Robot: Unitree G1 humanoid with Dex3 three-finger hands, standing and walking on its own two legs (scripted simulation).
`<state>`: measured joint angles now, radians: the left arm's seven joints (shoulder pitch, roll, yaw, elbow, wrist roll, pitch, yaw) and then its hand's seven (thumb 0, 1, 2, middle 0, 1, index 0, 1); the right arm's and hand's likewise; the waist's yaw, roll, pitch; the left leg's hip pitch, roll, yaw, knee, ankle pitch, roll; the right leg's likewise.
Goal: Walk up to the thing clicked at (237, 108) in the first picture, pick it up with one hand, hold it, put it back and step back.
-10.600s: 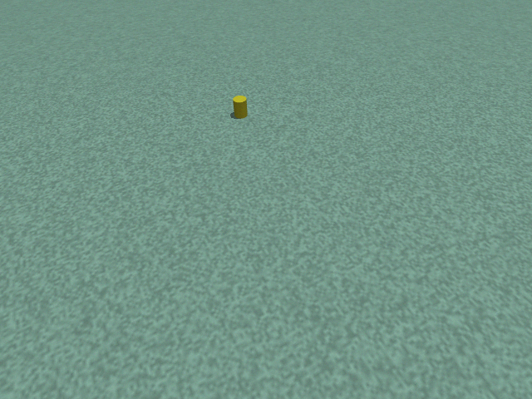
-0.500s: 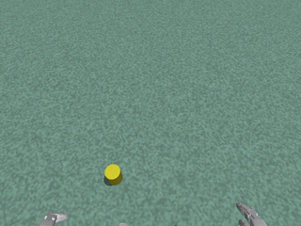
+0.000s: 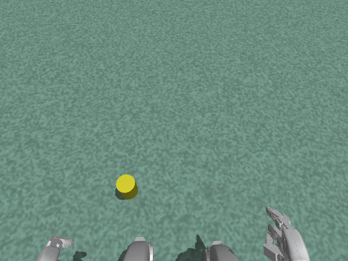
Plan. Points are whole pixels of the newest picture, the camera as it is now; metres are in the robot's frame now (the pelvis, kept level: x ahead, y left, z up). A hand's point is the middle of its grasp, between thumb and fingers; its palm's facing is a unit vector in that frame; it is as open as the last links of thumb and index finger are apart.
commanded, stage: rise first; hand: left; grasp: from above
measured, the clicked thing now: (127, 187) +0.48 +0.23 -0.61
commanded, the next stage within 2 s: none
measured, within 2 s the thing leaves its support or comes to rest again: neither
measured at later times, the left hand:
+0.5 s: hand (96, 220) +0.29 +0.27 -0.33, palm faces -0.46 -0.34 -0.82, open 14.0 cm
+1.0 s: hand (107, 201) +0.37 +0.27 -0.43, palm faces -0.47 -0.03 -0.88, open 14.1 cm
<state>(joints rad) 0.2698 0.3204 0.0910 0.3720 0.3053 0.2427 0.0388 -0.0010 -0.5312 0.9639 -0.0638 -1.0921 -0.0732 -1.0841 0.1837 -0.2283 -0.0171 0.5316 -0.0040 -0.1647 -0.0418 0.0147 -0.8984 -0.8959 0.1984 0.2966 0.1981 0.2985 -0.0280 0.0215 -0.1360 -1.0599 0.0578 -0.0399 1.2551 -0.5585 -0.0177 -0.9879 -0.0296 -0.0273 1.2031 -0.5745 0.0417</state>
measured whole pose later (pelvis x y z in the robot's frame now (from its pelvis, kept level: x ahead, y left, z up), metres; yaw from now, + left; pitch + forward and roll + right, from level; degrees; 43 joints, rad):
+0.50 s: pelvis -0.07 -0.01 -0.19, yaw -3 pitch +34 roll -4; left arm -0.47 0.51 0.09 0.88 0.83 -0.08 0.13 0.00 -0.53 1.02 -0.06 -1.10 -0.07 -1.10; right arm 0.09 -0.27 -0.06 0.69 -0.02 -0.14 0.05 0.01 -0.88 -0.89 0.20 0.30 0.20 0.30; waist -0.03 0.02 -0.15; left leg -1.90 0.06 -0.09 1.94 -0.64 -0.03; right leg -1.83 -0.01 -0.01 1.92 -0.68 0.04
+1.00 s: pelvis -0.09 +0.00 -0.29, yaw -6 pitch +34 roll -7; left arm -0.83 0.71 0.10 1.25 1.19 -0.23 0.25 0.00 -0.53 1.02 -0.07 -1.04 -0.08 -1.04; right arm 0.16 -0.27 -0.02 0.75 -0.09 -0.01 0.09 0.01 -0.91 -0.90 0.20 0.30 0.20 0.30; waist -0.16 0.01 -0.09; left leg -2.20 0.04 -0.14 2.24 -0.64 -0.02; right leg -2.11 0.01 -0.02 2.19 -0.68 0.06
